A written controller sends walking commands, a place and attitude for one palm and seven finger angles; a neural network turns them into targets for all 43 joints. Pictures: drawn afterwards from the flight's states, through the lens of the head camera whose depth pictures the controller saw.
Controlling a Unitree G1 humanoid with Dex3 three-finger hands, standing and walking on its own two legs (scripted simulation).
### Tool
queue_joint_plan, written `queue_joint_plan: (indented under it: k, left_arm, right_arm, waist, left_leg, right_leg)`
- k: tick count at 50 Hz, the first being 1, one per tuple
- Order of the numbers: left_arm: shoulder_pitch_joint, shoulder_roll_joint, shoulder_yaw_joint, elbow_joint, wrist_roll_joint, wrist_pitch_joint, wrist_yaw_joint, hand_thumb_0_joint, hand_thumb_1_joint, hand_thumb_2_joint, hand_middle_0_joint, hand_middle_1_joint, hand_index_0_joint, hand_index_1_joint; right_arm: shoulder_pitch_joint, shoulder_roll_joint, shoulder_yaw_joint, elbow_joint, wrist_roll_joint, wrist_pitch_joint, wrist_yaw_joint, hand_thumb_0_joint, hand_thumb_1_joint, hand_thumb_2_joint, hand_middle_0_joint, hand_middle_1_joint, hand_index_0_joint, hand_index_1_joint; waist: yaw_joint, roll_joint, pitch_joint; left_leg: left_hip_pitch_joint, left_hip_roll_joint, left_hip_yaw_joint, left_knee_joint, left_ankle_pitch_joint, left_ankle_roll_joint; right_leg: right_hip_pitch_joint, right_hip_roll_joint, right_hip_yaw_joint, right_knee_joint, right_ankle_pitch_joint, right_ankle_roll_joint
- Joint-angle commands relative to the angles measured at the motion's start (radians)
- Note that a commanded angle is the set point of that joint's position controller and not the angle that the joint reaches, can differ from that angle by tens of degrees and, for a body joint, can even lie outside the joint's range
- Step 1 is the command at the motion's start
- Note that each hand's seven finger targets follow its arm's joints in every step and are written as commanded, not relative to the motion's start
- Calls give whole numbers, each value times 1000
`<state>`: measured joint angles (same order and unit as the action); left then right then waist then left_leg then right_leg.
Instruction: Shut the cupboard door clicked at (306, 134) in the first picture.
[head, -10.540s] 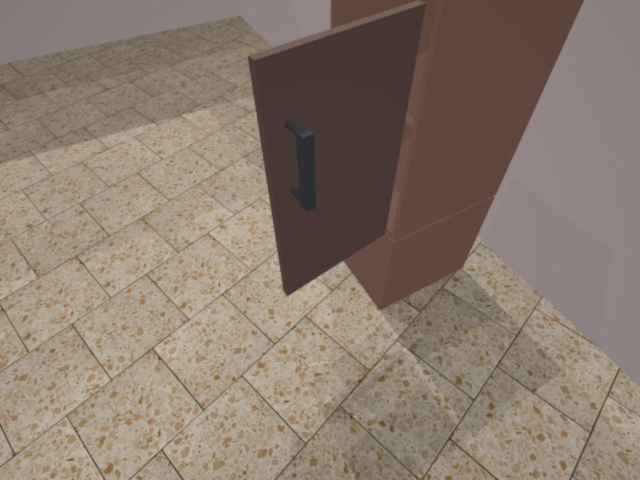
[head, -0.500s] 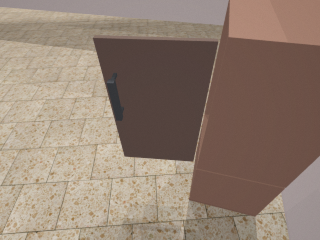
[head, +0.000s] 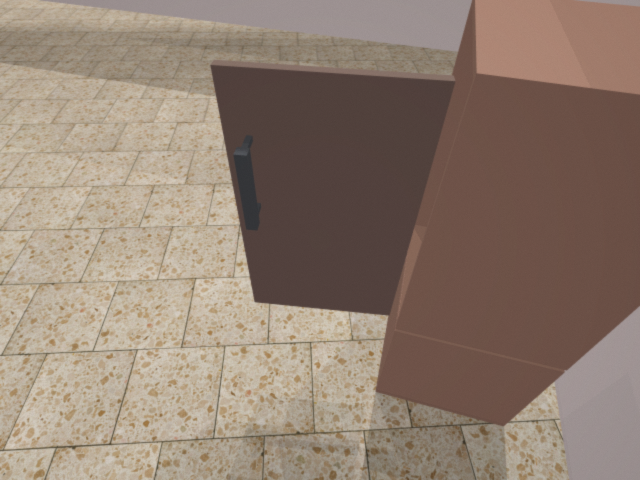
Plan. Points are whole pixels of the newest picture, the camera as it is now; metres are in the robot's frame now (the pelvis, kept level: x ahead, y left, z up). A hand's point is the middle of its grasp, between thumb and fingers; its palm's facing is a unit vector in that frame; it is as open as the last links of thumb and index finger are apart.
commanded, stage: shuffle to correct the standing spot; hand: left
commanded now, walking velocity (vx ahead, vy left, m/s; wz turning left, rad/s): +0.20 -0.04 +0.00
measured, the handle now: (250, 184) +0.55 +0.15 +0.06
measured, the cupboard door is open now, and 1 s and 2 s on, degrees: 99 99 99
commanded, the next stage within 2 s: come to a stop and stand still in 0.36 s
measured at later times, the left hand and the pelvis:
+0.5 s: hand out of the picture +0.06 +0.16 -0.19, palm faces -0.01 -0.98 -0.18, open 7.4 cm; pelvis +0.08 -0.01 -0.02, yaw -3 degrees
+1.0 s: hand (206, 466) +0.18 +0.18 -0.17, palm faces -0.02 -0.96 -0.28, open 7.3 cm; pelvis +0.11 -0.02 -0.01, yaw -3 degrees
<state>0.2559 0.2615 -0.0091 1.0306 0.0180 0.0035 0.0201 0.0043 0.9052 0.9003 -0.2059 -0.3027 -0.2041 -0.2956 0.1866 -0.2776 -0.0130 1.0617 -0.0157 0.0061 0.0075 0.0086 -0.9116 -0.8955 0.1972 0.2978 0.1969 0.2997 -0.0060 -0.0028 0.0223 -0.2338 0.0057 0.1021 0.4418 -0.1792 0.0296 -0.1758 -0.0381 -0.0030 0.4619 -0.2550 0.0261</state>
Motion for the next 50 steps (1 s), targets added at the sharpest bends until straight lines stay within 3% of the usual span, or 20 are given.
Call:
queue_joint_plan:
  k: [1, 12, 18, 21, 23, 24, 25, 26, 28, 30, 32, 33, 34, 35, 37, 43, 44, 46, 48, 50]
  left_arm:
    - [69, 81, 20, -19, 8, 2, 5, 0, 900, 900, -200, -300, -200, -300]
    - [169, 23, 32, 25, 2, -24, 2, 0, 900, 900, -200, -300, -200, -300]
    - [191, -15, 39, 40, 1, -30, 9, 0, 900, 900, -200, -300, -200, -300]
    - [161, -50, 39, 23, 1, -31, 8, 0, 900, 900, -200, -300, -200, -300]
    - [164, -62, 45, 22, 4, -31, 2, 0, 900, 900, -200, -300, -200, -300]
    - [214, -55, 52, 41, 5, -33, 5, 0, 900, 900, -200, -300, -200, -300]
    - [301, -3, 65, 76, 7, -39, 18, 0, 900, 900, -200, -300, -200, -300]
    - [364, 16, 68, 99, 6, -42, 29, 0, 900, 900, -200, -300, -200, -300]
    - [345, 9, 59, 93, 14, -43, 47, 0, 900, 900, -200, -300, -200, -300]
    - [210, 17, 51, 47, 13, -32, 51, 0, 900, 900, -200, -300, -200, -300]
    - [85, 33, 55, -14, -12, -22, 45, 0, 900, 900, -200, -300, -200, -300]
    - [72, 7, 52, -40, -15, -22, 45, 0, 900, 900, -200, -300, -200, -300]
    - [34, -29, 49, -62, -12, -19, 48, 0, 900, 900, -200, -300, -200, -300]
    - [15, -29, 55, -63, -12, -4, 46, 0, 900, 900, -200, -300, -200, -300]
    - [42, -52, 53, -49, -10, 13, 40, 0, 900, 900, -200, -300, -200, -300]
    - [136, -28, 58, -51, 4, 15, 24, 0, 900, 900, -200, -300, -200, -300]
    - [126, 4, 60, -61, 11, 8, 25, 0, 900, 900, -200, -300, -200, -300]
    - [54, 92, 66, -84, 10, -1, 24, 0, 900, 900, -200, -300, -200, -300]
    - [23, 78, 62, -88, 12, -6, 29, 0, 900, 900, -200, -300, -200, -300]
    - [-8, 73, 61, -90, 9, -8, 31, 0, 900, 900, -200, -300, -200, -300]
  right_arm:
    - [25, -98, -20, -37, -5, 1, -10, 0, -900, -900, 200, 300, 200, 300]
    - [115, -26, -21, -3, 7, -26, -19, 0, -900, -900, 200, 300, 200, 300]
    - [187, -14, -29, 37, 8, -43, -35, 0, -900, -900, 200, 300, 200, 300]
    - [242, -29, -38, 57, 1, -41, -47, 0, -900, -900, 200, 300, 200, 300]
    - [208, -19, -38, 49, -2, -35, -47, 0, -900, -900, 200, 300, 200, 300]
    - [159, 6, -34, 29, 1, -34, -45, 0, -900, -900, 200, 300, 200, 300]
    - [101, 57, -24, -3, 5, -38, -39, 0, -900, -900, 200, 300, 200, 300]
    - [4, 79, -17, -49, 6, -34, -38, 0, -900, -900, 200, 300, 200, 300]
    - [-48, 91, -16, -68, 14, -28, -43, 0, -900, -900, 200, 300, 200, 300]
    - [16, 79, -20, -48, 23, -20, -43, 0, -900, -900, 200, 300, 200, 300]
    - [196, 20, -40, 17, 7, -21, -51, 0, -900, -900, 200, 300, 200, 300]
    - [252, -31, -58, 26, 4, -20, -52, 0, -900, -900, 200, 300, 200, 300]
    - [246, -40, -59, 17, 4, -22, -48, 0, -900, -900, 200, 300, 200, 300]
    - [188, -43, -47, 2, 1, -23, -56, 0, -900, -900, 200, 300, 200, 300]
    - [95, -11, -32, -39, -2, -14, -59, 0, -900, -900, 200, 300, 200, 300]
    - [0, -39, -55, -99, 3, 7, -45, 0, -900, -900, 200, 300, 200, 300]
    - [-9, -12, -56, -106, 6, 13, -40, 0, -900, -900, 200, 300, 200, 300]
    - [31, 49, -51, -108, 9, 35, -33, 0, -900, -900, 200, 300, 200, 300]
    - [27, 54, -49, -104, 6, 38, -35, 0, -900, -900, 200, 300, 200, 300]
    - [51, 53, -42, -87, 13, 27, -37, 0, -900, -900, 200, 300, 200, 300]
  waist:
    - [3, 50, 85]
    - [0, -27, 91]
    - [-10, 37, 36]
    - [-21, 121, 33]
    - [7, 67, 71]
    - [40, -20, 81]
    - [71, -217, 72]
    - [98, -273, 97]
    - [91, -161, 64]
    - [15, -139, 27]
    - [-69, -48, -58]
    - [-77, 61, -106]
    - [-81, 174, -34]
    - [-48, 201, 28]
    - [-9, 160, 49]
    - [47, 60, -47]
    - [42, -38, -20]
    - [6, -194, 4]
    - [2, -199, -21]
    - [-13, -161, -43]
  left_leg:
    - [-16, 132, -161, -182, -416, -10]
    - [8, 108, -98, -43, -245, 12]
    - [117, 153, -103, 31, 113, 45]
    - [187, 239, -187, 9, 239, 98]
    - [91, 234, -159, 56, 186, 93]
    - [-42, 159, -62, 171, 158, 46]
    - [-239, 64, 43, 333, 40, -4]
    - [-364, 28, 50, 434, -338, -32]
    - [-397, 47, -5, 454, -419, -39]
    - [-222, 33, -9, 215, -271, -39]
    - [198, 65, -41, 44, 423, -1]
    - [333, 203, -152, 77, 751, 80]
    - [272, 299, -210, -9, 986, 147]
    - [163, 323, -239, -35, 973, 182]
    - [97, 298, -209, -48, 826, 177]
    - [23, 212, -129, 43, 392, 80]
    - [-16, 130, -85, 108, 190, 22]
    - [-60, 5, -32, 240, -251, -41]
    - [-83, 18, -70, 328, -327, -42]
    - [-70, 23, -71, 183, -260, -48]
  right_leg:
    - [-145, -31, 58, -92, -252, -43]
    - [-119, -54, 100, -53, -119, -82]
    - [-110, -21, 15, 118, 134, -70]
    - [-198, 17, -54, 224, 15, -55]
    - [-126, 8, -68, 114, -21, -62]
    - [7, -36, 4, 27, 120, -84]
    - [191, -156, 159, -27, 468, -130]
    - [269, -262, 245, -34, 904, -192]
    - [326, -280, 204, 40, 1221, -215]
    - [223, -226, 128, 97, 1113, -174]
    - [-29, -88, 14, 252, 814, -64]
    - [-153, -27, -30, 320, 399, -20]
    - [-201, 20, -32, 447, -201, -4]
    - [-198, -4, 27, 493, -348, -4]
    - [-163, -31, 21, 406, -311, -6]
    - [15, -15, -27, 66, 88, -18]
    - [-2, -75, 69, -25, 275, -39]
    - [-59, -285, 250, -119, 448, -175]
    - [-15, -267, 220, -80, 616, -225]
    - [55, -230, 157, 14, 772, -208]
